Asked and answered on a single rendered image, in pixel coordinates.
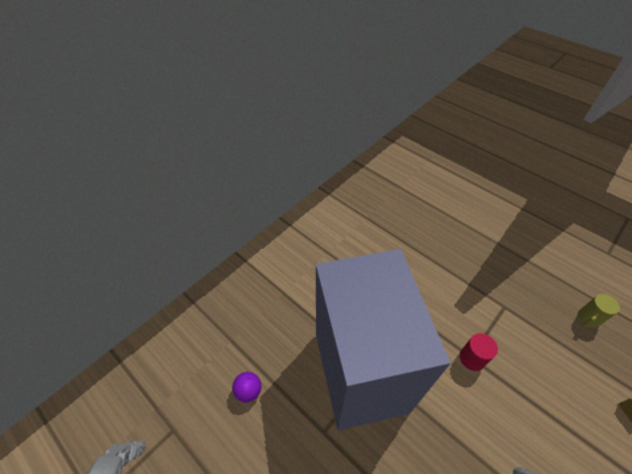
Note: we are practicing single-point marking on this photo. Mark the left robot hand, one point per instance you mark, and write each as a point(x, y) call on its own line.
point(116, 457)

